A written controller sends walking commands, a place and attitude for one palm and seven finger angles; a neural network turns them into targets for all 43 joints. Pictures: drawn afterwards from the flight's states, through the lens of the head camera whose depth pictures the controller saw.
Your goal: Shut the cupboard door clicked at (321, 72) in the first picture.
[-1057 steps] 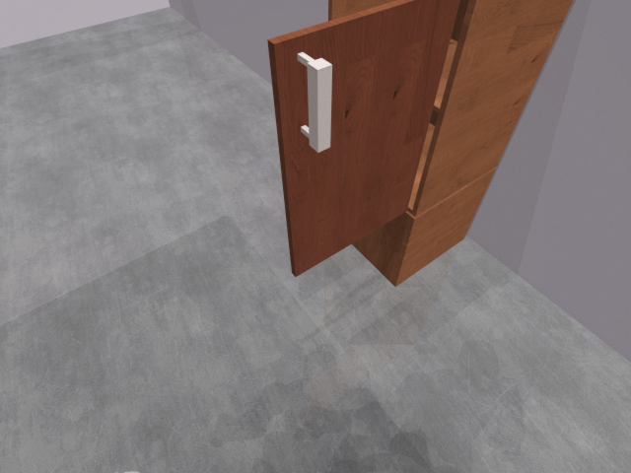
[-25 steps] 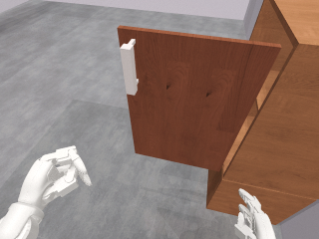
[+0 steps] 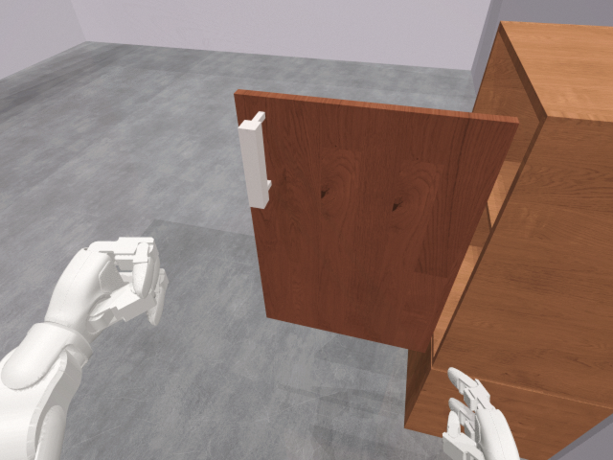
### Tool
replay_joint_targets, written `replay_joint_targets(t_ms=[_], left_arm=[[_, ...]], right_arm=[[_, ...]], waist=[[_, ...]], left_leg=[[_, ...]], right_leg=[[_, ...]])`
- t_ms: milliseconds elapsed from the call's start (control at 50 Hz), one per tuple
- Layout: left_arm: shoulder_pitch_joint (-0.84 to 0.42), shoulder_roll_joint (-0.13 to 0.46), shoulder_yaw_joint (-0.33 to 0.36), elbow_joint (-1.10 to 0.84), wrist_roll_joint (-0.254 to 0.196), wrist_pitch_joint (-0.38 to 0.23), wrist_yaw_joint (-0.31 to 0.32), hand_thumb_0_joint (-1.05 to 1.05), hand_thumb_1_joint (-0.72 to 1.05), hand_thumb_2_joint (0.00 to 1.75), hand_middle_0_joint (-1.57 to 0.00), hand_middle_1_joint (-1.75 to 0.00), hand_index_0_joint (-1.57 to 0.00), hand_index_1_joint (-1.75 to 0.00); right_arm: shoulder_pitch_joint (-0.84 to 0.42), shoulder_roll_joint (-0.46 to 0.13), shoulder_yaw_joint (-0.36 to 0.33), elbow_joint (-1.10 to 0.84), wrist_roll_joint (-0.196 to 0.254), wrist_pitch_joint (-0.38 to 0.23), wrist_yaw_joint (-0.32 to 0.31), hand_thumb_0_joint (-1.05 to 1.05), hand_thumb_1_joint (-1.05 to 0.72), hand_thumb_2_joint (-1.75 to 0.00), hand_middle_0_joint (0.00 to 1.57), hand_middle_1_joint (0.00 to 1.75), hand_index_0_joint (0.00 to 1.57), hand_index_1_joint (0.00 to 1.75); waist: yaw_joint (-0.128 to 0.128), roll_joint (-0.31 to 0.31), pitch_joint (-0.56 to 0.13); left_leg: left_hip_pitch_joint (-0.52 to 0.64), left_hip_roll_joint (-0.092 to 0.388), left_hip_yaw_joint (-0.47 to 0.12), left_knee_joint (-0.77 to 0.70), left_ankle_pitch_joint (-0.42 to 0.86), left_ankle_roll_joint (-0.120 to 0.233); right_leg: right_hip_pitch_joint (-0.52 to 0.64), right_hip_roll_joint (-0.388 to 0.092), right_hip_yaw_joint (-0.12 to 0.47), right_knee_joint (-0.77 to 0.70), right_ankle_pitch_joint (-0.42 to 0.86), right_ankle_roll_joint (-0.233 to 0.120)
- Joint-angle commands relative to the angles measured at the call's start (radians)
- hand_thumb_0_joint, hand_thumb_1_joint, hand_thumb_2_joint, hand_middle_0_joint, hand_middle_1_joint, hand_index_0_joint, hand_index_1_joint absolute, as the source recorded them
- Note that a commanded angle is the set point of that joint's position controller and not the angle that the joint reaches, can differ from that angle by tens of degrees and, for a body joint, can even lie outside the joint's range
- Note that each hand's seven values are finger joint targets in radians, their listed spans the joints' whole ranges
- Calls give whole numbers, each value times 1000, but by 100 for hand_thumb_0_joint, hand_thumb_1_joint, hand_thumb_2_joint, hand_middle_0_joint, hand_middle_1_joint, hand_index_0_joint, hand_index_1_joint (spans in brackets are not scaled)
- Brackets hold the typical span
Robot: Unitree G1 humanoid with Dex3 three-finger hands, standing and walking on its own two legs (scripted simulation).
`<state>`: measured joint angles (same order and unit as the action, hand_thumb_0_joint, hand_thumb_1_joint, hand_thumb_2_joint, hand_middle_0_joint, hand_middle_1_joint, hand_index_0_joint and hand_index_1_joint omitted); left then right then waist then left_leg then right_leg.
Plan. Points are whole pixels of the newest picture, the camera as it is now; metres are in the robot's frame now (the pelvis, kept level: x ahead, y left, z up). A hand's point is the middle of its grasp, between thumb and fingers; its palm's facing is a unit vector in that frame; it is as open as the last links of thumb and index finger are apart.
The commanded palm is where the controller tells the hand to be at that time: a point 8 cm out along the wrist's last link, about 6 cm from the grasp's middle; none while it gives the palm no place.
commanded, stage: raise the hand and make a fist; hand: left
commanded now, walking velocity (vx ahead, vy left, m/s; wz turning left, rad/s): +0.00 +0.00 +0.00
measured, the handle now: (259, 160) +0.51 +0.14 +0.16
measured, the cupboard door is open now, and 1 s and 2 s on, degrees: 89 89 89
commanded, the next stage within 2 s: bring the fist close to the handle in 0.32 s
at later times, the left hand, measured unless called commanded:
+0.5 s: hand (163, 311) +0.22 +0.18 +0.15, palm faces -0.07 -0.99 -0.11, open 3.1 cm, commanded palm +0.21 +0.22 +0.16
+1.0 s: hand (221, 237) +0.33 +0.15 +0.16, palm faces -0.12 -0.99 -0.07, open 3.1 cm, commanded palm +0.32 +0.19 +0.16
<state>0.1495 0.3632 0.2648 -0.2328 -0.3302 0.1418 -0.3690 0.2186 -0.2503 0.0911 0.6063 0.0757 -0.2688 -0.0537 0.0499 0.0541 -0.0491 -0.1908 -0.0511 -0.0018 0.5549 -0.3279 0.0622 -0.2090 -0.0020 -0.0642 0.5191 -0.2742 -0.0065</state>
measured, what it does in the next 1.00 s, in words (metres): stands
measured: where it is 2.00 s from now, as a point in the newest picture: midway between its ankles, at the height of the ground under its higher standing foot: outside the picture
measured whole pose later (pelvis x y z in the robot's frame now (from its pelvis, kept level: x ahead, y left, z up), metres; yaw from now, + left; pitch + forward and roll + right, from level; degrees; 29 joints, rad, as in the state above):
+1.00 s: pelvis +0.00 -0.02 +0.00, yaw -1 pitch -1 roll +0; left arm -0.24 0.32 0.19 0.16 -0.26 0.12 -0.28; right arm 0.22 -0.27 0.07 0.64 0.08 -0.21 -0.08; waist 0.01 0.05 -0.03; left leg -0.21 -0.04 0.01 0.56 -0.33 0.04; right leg -0.25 0.01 -0.05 0.56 -0.29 -0.03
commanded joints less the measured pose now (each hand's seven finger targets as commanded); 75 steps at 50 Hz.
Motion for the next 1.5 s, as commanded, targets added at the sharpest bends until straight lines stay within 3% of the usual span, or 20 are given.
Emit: replay_joint_targets(t_ms=[0,140,160,220,340,360,400,540,580,640,740,780,840,900,1040,1060,1300,1400,1440,1480], left_arm=[[-142,147,95,-156,-31,-15,3,0,90,90,-130,-150,-130,-150],[-162,203,133,-225,-18,-53,37,0,90,90,-130,-150,-130,-150],[-174,158,89,-234,-16,-57,34,0,90,90,-130,-150,-130,-150],[-185,163,88,-235,-11,-65,43,0,90,90,-130,-150,-130,-150],[-157,187,111,-188,-11,-65,45,0,90,90,-130,-150,-130,-150],[-156,150,85,-175,-18,-62,38,0,90,90,-130,-150,-130,-150],[-171,161,89,-187,-21,-61,32,0,90,90,-130,-150,-130,-150],[-462,197,55,-63,2,-93,55,0,90,90,-130,-150,-130,-150],[-500,155,14,-27,8,-91,49,0,90,90,-130,-150,-130,-150],[-496,204,67,60,13,-83,58,0,90,90,-130,-150,-130,-150],[-550,199,71,134,19,-73,70,0,90,90,-130,-150,-130,-150],[-592,153,29,121,21,-76,70,0,90,90,-130,-150,-130,-150],[-652,212,69,142,37,-84,91,0,90,90,-130,-150,-130,-150],[-729,141,-3,131,44,-94,96,0,90,90,-130,-150,-130,-150],[-847,183,22,273,67,-90,123,0,90,90,-130,-150,-130,-150],[-876,136,-19,265,68,-93,120,0,90,90,-130,-150,-130,-150],[-1053,146,-10,448,91,-111,151,0,90,90,-130,-150,-130,-150],[-1174,97,-62,503,102,-140,166,0,90,90,-130,-150,-130,-150],[-1093,160,8,543,104,-146,175,0,90,90,-130,-150,-130,-150],[-1089,109,-29,535,105,-154,171,0,90,90,-130,-150,-130,-150]], right_arm=[[-149,-115,-57,-188,14,-52,-4,0,-90,-90,20,30,20,30],[-160,-116,-61,-185,5,-57,-10,0,-90,-90,20,30,20,30],[-154,-112,-59,-186,6,-55,-9,0,-90,-90,20,30,20,30],[-150,-112,-59,-181,7,-64,-13,0,-90,-90,20,30,20,30],[-161,-121,-62,-163,7,-71,-21,0,-90,-90,20,30,20,30],[-160,-118,-61,-170,8,-70,-20,0,-90,-90,20,30,20,30],[-166,-119,-63,-173,10,-74,-22,0,-90,-90,20,30,20,30],[-159,-125,-58,-126,13,-69,-50,0,-90,-90,20,30,20,30],[-156,-119,-56,-137,13,-67,-48,0,-90,-90,20,30,20,30],[-153,-128,-60,-128,10,-56,-46,0,-90,-90,20,30,20,30],[-150,-128,-61,-134,11,-36,-35,0,-90,-90,20,30,20,30],[-151,-122,-62,-148,13,-30,-28,0,-90,-90,20,30,20,30],[-141,-129,-66,-139,10,-18,-32,0,-90,-90,20,30,20,30],[-138,-121,-65,-145,11,-13,-30,0,-90,-90,20,30,20,30],[-110,-134,-74,-114,7,26,-34,0,-90,-90,20,30,20,30],[-113,-128,-71,-124,8,31,-31,0,-90,-90,20,30,20,30],[-58,-134,-86,-101,4,99,-23,0,-90,-90,20,30,20,30],[-36,-131,-91,-82,2,118,-23,0,-90,-90,20,30,20,30],[-27,-138,-96,-85,-4,127,-20,0,-90,-90,20,30,20,30],[-33,-130,-95,-95,0,133,-13,0,-90,-90,20,30,20,30]], waist=[[-4,-33,-88],[-2,-41,-87],[-10,-12,-94],[-11,32,-86],[-9,-35,-57],[-14,-53,-60],[-13,-21,-70],[-43,-24,-34],[-42,-6,-74],[-24,-36,-107],[-20,-53,-132],[-28,-44,-157],[-28,-47,-170],[-43,-12,-191],[-50,-56,-215],[-56,-29,-234],[-74,-57,-269],[-96,-29,-288],[-64,-62,-308],[-69,-42,-308]], left_leg=[[-8,59,-61,-108,253,-32],[-8,60,-52,-95,217,-24],[-3,56,-47,-103,214,-22],[3,56,-51,-105,204,-26],[-19,60,-49,-98,154,-23],[-26,56,-47,-99,153,-19],[-17,53,-46,-92,150,-18],[-23,56,-53,-94,42,-18],[-12,50,-51,-97,67,-17],[-21,55,-50,-86,120,-21],[-25,55,-42,-80,189,-24],[-10,52,-34,-75,220,-23],[-2,56,-33,-71,236,-25],[28,52,-32,-73,260,-27],[37,55,-31,-71,281,-28],[49,53,-28,-69,312,-28],[65,60,-24,-58,398,-35],[99,64,-25,-51,439,-37],[85,65,-25,-55,457,-37],[92,66,-17,-58,472,-37]], right_leg=[[30,-2,1,-57,214,-14],[30,-7,21,-73,171,-13],[29,-5,14,-70,165,-12],[18,-5,9,-68,154,-12],[14,-15,33,-92,101,-9],[15,-13,34,-91,99,-6],[10,-14,34,-86,103,-4],[-34,-23,64,-108,-31,-5],[-20,-20,52,-91,4,-6],[13,-27,60,-79,57,-10],[29,-27,44,-52,152,-13],[30,-24,40,-39,199,-12],[33,-24,41,-36,211,-13],[20,-19,34,-26,238,-15],[28,-20,41,-31,259,-19],[31,-21,41,-23,292,-20],[27,-17,38,-18,375,-24],[7,-14,39,-20,392,-26],[49,-14,39,-20,410,-28],[46,-16,40,-18,427,-27]])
